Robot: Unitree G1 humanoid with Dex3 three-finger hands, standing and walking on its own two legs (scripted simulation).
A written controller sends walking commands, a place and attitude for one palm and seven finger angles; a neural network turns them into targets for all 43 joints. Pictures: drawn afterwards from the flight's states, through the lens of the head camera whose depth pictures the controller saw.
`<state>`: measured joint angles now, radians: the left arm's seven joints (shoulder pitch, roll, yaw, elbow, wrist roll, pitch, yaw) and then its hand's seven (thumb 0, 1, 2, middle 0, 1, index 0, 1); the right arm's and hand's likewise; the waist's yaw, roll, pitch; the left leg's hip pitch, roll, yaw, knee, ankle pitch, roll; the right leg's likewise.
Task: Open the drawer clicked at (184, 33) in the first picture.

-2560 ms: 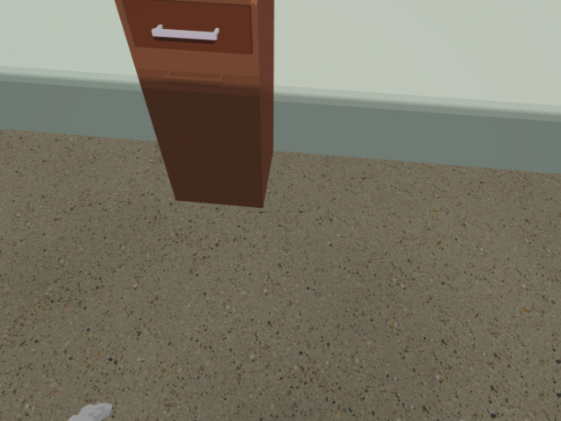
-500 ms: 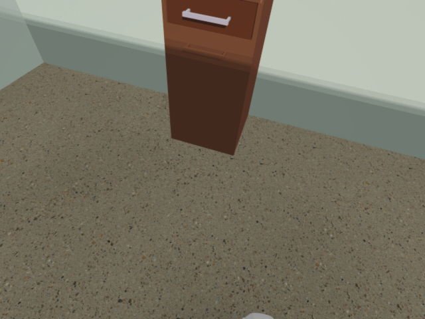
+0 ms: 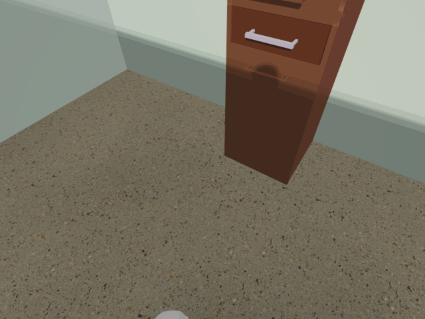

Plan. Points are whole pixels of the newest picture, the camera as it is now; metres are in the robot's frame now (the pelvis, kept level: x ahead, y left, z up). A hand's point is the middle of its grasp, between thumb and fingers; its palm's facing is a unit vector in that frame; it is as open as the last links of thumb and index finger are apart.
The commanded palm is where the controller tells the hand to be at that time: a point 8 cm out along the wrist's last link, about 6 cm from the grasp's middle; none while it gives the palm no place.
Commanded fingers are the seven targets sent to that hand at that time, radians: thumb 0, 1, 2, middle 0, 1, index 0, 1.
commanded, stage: walk to a spot facing it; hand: left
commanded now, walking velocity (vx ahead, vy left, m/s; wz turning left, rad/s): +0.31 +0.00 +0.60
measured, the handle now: (270, 38) +1.06 -0.19 +0.05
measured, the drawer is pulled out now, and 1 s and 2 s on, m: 0.00 0.00 0.00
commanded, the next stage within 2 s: turn to face it in 0.34 s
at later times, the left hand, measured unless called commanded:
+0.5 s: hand out of the picture +0.12 +0.27 -0.19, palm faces +0.35 -0.91 -0.22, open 7.4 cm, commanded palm none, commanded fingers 0.00 0.90 0.90 -0.20 -0.30 -0.20 -0.30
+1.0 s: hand (128, 231) +0.37 +0.25 -0.16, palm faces +0.09 -0.96 -0.25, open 7.4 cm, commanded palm none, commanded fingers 0.00 0.90 0.90 -0.20 -0.30 -0.20 -0.30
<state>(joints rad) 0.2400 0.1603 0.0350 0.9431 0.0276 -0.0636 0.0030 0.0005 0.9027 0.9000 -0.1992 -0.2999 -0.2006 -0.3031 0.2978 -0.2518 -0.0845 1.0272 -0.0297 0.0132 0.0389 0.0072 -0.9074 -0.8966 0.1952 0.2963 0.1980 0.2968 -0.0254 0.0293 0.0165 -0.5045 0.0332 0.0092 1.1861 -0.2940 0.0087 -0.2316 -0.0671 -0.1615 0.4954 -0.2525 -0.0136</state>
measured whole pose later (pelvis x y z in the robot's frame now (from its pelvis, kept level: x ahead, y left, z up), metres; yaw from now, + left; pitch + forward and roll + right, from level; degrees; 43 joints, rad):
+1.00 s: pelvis +0.31 +0.05 -0.01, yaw +3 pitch -1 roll +0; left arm 0.19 0.18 0.06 0.95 0.01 0.02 0.01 0.00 0.91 0.90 -0.20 -0.30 -0.20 -0.30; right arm 0.22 -0.21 -0.05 1.03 -0.01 0.04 -0.02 0.01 -0.91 -0.90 0.20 0.30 0.20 0.30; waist -0.01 0.03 0.11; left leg -0.45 0.09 0.05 1.13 -0.44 -0.07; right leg -0.29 0.04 -0.07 0.54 -0.24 -0.08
